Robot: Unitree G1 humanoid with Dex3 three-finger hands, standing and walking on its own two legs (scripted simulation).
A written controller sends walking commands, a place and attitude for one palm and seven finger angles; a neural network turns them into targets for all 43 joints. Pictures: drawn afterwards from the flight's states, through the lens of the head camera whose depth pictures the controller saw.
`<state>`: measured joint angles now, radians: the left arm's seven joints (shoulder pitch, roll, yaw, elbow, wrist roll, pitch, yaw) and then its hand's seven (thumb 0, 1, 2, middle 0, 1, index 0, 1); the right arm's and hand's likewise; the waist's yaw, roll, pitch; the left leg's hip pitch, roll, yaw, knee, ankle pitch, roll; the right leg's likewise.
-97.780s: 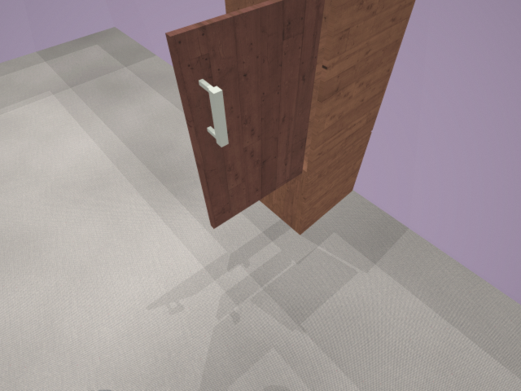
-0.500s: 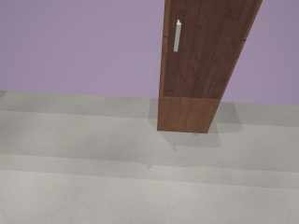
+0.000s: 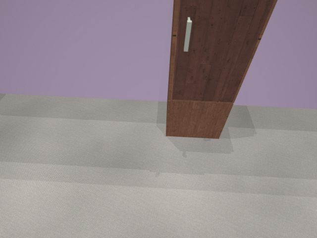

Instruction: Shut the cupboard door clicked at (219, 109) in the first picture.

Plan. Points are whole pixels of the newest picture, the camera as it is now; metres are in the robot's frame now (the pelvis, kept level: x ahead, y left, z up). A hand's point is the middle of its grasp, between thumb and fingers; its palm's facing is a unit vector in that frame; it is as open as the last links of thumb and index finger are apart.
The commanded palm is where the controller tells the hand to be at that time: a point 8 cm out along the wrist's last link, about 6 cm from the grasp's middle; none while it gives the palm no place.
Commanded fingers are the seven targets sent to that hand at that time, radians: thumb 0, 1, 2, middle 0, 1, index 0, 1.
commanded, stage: look to check the result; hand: left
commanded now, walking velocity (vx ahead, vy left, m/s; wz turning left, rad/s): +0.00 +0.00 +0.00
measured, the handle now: (187, 34) +0.93 -0.09 +0.08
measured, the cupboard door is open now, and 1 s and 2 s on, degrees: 0 0 0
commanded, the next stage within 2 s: stand and wait in 0.24 s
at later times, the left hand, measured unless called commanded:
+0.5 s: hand out of the picture -0.01 +0.16 -0.18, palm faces +0.02 -0.99 -0.16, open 7.4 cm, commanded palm none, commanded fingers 0.00 0.90 0.90 -0.20 -0.30 -0.20 -0.30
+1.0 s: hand out of the picture +0.00 +0.18 -0.18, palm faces +0.02 -0.98 -0.19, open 7.4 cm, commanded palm none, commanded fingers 0.00 0.90 0.90 -0.20 -0.30 -0.20 -0.30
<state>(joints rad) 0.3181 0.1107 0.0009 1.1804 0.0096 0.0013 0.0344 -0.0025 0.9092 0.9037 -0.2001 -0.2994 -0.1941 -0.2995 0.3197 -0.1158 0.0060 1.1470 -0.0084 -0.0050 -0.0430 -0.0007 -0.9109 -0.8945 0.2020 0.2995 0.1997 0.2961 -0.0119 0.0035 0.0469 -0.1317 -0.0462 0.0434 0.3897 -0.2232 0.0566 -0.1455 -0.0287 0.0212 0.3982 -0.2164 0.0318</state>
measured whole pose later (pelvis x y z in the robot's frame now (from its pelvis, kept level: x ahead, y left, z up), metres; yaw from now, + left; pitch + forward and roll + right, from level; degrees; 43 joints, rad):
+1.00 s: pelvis +0.01 +0.00 +0.00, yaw +0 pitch -2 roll +0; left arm 0.27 0.16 0.01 1.17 0.01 0.00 0.03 0.00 0.91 0.90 -0.20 -0.30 -0.19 -0.30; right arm 0.27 -0.16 0.00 1.14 -0.01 -0.01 -0.04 0.00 -0.91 -0.89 0.20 0.30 0.20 0.30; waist -0.01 0.00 0.06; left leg -0.10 -0.05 0.04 0.36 -0.23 0.06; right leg -0.11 -0.03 0.02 0.37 -0.22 0.04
